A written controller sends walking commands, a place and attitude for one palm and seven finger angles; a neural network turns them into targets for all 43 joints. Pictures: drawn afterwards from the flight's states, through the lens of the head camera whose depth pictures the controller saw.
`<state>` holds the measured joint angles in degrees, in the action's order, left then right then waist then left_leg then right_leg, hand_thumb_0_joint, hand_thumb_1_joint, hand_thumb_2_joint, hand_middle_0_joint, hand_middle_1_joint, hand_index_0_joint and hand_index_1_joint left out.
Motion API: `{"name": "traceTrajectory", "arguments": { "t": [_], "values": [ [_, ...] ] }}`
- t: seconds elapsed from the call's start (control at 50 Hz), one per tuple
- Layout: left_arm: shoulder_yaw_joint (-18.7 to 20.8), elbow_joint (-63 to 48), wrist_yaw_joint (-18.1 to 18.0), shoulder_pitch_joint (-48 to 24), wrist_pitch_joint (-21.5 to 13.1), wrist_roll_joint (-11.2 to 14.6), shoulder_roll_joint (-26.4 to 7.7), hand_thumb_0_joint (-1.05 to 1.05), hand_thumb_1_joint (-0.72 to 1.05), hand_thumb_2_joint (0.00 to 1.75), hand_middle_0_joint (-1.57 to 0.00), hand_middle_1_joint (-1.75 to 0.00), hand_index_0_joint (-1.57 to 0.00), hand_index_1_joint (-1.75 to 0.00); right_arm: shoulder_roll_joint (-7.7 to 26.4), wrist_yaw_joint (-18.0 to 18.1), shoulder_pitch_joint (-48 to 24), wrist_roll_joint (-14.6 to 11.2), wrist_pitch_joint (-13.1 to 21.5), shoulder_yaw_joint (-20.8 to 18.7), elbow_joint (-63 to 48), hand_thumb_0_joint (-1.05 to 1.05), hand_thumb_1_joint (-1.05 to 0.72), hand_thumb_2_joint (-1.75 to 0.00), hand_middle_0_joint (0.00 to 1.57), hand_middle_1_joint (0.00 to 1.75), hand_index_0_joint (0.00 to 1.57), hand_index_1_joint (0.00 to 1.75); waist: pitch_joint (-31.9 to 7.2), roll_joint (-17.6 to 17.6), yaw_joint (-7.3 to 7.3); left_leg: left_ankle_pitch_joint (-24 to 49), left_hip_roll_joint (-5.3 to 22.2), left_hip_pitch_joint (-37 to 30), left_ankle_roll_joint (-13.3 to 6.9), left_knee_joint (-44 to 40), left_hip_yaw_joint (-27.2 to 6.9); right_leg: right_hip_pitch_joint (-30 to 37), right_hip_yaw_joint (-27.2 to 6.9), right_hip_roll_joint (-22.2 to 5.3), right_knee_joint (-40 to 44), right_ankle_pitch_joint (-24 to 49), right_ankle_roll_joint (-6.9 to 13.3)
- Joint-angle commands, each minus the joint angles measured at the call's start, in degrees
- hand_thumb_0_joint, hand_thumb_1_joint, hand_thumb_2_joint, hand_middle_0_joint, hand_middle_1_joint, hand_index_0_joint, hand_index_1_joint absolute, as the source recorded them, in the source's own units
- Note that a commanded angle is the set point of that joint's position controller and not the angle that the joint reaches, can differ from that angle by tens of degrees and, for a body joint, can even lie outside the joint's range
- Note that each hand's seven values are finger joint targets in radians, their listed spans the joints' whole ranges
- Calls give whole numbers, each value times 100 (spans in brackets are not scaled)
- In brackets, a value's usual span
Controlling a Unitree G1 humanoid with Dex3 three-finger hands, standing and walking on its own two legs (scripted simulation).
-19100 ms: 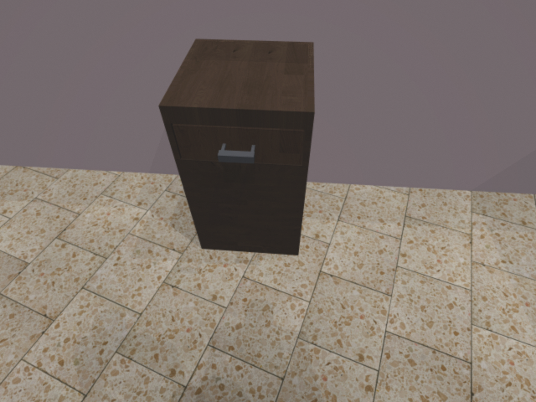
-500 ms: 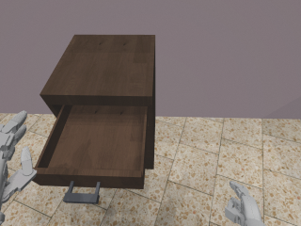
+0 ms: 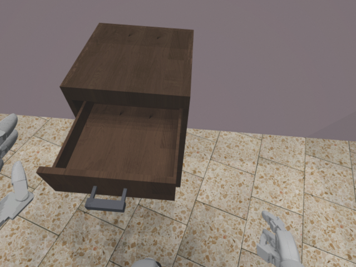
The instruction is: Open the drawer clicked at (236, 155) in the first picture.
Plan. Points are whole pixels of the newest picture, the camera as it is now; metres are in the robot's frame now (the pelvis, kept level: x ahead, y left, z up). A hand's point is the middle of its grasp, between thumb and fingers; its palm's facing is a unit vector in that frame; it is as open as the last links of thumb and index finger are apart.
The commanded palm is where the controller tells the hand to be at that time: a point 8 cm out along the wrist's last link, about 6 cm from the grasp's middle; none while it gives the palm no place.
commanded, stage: step back with the hand held close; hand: left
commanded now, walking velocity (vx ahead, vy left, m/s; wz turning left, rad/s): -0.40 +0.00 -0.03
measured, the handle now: (107, 197) +0.31 +0.23 -0.15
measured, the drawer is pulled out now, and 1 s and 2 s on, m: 0.28 0.28 0.28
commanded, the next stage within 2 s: stop stepping back and stand still in 0.84 s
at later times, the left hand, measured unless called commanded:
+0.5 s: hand (18, 208) +0.17 +0.24 +0.17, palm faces +0.32 -0.82 -0.48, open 7.5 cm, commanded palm +0.10 +0.28 +0.19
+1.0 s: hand out of the picture +0.08 +0.17 +0.16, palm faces +0.20 -0.86 -0.46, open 7.5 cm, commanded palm +0.01 +0.23 +0.19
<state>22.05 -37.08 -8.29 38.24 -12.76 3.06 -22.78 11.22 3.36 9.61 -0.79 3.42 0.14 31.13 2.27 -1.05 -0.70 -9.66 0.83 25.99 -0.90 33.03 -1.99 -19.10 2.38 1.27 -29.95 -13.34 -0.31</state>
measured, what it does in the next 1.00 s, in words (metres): walks backwards: right foot, then left foot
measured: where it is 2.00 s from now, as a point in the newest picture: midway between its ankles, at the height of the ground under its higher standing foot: outside the picture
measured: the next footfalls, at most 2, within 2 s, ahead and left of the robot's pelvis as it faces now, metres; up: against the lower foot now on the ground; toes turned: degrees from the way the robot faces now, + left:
right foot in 0.60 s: -0.14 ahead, -0.16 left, +0.00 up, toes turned +0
left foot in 0.84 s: -0.03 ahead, +0.08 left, +0.00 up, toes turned -2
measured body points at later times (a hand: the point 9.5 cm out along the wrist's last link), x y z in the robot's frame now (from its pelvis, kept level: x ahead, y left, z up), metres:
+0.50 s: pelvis -0.03 +0.00 +0.00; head +0.01 +0.03 +0.44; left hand +0.15 +0.28 +0.19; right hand +0.14 -0.23 -0.08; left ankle +0.08 +0.11 -0.73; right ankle -0.07 -0.12 -0.71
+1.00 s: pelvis -0.14 -0.04 +0.01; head -0.08 -0.03 +0.45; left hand +0.07 +0.22 +0.19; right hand +0.04 -0.28 -0.07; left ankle -0.07 +0.08 -0.73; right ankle -0.16 -0.13 -0.70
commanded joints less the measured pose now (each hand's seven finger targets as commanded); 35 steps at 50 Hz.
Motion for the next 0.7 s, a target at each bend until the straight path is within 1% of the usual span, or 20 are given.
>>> {"name": "traceTrajectory", "arguments": {
  "t": [0.0,0.1,0.18,0.22,0.24,0.28,0.3,0.34,0.36,0.38,0.42,0.48,0.5,0.54,0.58,0.6,0.62,0.64,0.66,0.68],
  "values": [
    [728,-1143,-157,-64,-424,14,-834,0,90,90,-20,-30,-20,-30,798,73,-468,4,436,-344,-879,0,-90,-90,20,30,20,30,-698,-583,105,-2070,635,699,-277,-1336,-631,962,-392,-158,119,-537,-5],
    [751,-1214,-142,-113,-529,4,-840,0,90,90,-20,-30,-20,-30,778,33,-447,5,509,-371,-809,0,-90,-90,20,30,20,30,-790,-332,96,-1832,585,828,-268,-1027,-528,970,-558,-264,97,-129,22],
    [844,-1244,-168,-86,-584,28,-1019,0,90,90,-20,-30,-20,-30,769,-2,-436,12,484,-445,-686,0,-90,-90,20,30,20,30,-844,173,132,-1346,164,-56,-19,-112,-131,-47,-1121,-765,937,-404,306],
    [719,-1261,-203,-134,-604,47,-927,0,90,90,-20,-30,-20,-30,684,-5,-422,2,448,-429,-603,0,-90,-90,20,30,20,30,-894,336,167,-997,41,-453,65,247,-48,-353,-1076,-1047,1043,-244,431],
    [787,-1261,-222,-94,-605,43,-991,0,90,90,-20,-30,-20,-30,681,5,-447,9,435,-440,-571,0,-90,-90,20,30,20,30,-905,336,161,-818,60,-559,61,229,-109,-438,-980,-1040,989,-88,437],
    [908,-1161,-236,-2,-578,40,-1073,0,90,90,-20,-30,-20,-30,677,47,-529,10,393,-452,-552,0,-90,-90,20,30,20,30,-912,8,167,-575,220,-665,22,-162,-250,-469,-740,-763,791,-45,311],
    [854,-1160,-224,65,-590,46,-1005,0,90,90,-20,-30,-20,-30,670,58,-529,4,392,-419,-600,0,-90,-90,20,30,20,30,-901,-187,161,-581,474,-330,-66,-644,-539,-127,-437,-500,432,-196,178],
    [939,-1130,-167,149,-635,20,-956,0,90,90,-20,-30,-20,-30,809,72,-639,-23,486,-431,-750,0,-90,-90,20,30,20,30,-850,-1294,120,-1821,1270,1105,-431,-1973,-1289,1096,-107,185,-1025,-679,-61],
    [1004,-1106,-148,140,-620,-3,-935,0,90,90,-20,-30,-20,-30,749,77,-611,43,522,-430,-744,0,-90,-90,20,30,20,30,-856,-1554,87,-2230,1585,1509,-631,-2318,-1631,1329,-180,266,-1689,-926,-65],
    [982,-1208,-151,44,-626,1,-976,0,90,90,-20,-30,-20,-30,702,84,-557,61,563,-439,-713,0,-90,-90,20,30,20,30,-881,-1533,92,-1769,1632,1199,-692,-2201,-1614,1013,-310,266,-1956,-1055,-29],
    [859,-1285,-131,88,-671,81,-868,0,90,90,-20,-30,-20,-30,705,29,-363,129,677,-435,-542,0,-90,-90,20,30,20,30,-1022,-959,76,-412,1536,159,-722,-1701,-1373,330,-369,176,-1701,-1505,18],
    [742,-1597,-84,9,-705,125,-894,0,90,90,-20,-30,-20,-30,772,-55,-302,194,809,-392,-361,0,-90,-90,20,30,20,30,-1320,-1254,48,912,1446,-1040,-709,-1366,-1066,-11,-305,176,-1012,-1395,4],
    [692,-1560,-56,11,-708,145,-871,0,90,90,-20,-30,-20,-30,732,-75,-342,207,830,-348,-308,0,-90,-90,20,30,20,30,-1407,-1213,17,1299,1451,-1217,-692,-1249,-1139,75,-346,146,-647,-1277,12],
    [695,-1587,31,-127,-702,167,-910,0,90,90,-20,-30,-20,-30,758,-118,-441,200,842,-317,-287,0,-90,-90,20,30,20,30,-1490,-1220,-26,1217,1401,-1344,-573,-1124,-985,392,-313,140,39,-923,34],
    [975,-1554,100,-130,-733,137,-1167,0,90,90,-20,-30,-20,-30,791,-119,-480,198,742,-348,-297,0,-90,-90,20,30,20,30,-1624,-1086,-56,1263,1225,-1451,-417,-741,-672,689,-216,76,830,-170,48],
    [876,-1461,164,-93,-740,181,-1039,0,90,90,-20,-30,-20,-30,703,-136,-495,125,703,-343,-353,0,-90,-90,20,30,20,30,-1689,-707,-57,1134,983,-1522,-255,-463,-443,687,-176,-10,1058,204,34],
    [731,-1292,222,-8,-719,200,-914,0,90,90,-20,-30,-20,-30,712,-165,-427,13,665,-431,-441,0,-90,-90,20,30,20,30,-1604,124,4,354,454,-1643,23,170,-6,301,-427,-371,1250,859,97],
    [824,-1128,196,19,-710,209,-1045,0,90,90,-20,-30,-20,-30,686,-130,-545,-118,605,-474,-506,0,-90,-90,20,30,20,30,-1331,1000,76,-554,11,-1549,167,1125,290,-341,-987,-1118,1506,1149,324],
    [894,-949,139,34,-701,182,-1123,0,90,90,-20,-30,-20,-30,658,-78,-751,-150,515,-487,-530,0,-90,-90,20,30,20,30,-950,1237,117,-1066,-260,-955,213,2144,243,-662,-1639,-1747,1597,1467,649],
    [1067,-691,86,30,-616,159,-1146,0,90,90,-20,-30,-20,-30,573,-38,-867,-65,404,-488,-468,0,-90,-90,20,30,20,30,-873,1033,82,-1580,-314,-380,238,2770,29,-574,-1840,-1944,1456,2351,981]
  ]
}}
